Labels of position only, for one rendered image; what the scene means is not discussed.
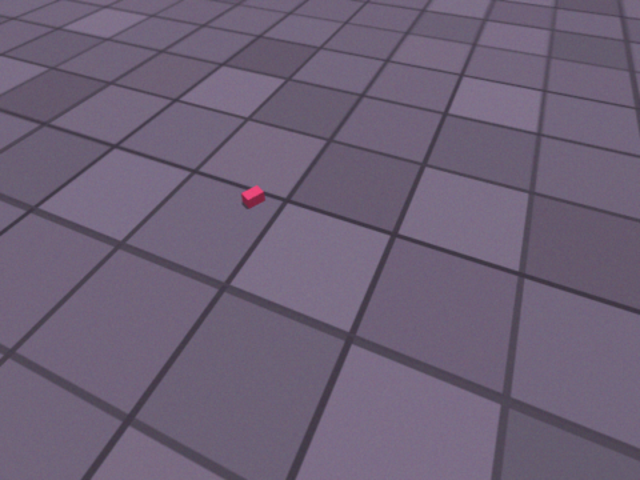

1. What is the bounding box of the small box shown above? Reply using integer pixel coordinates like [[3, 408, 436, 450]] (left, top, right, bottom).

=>
[[241, 186, 265, 209]]

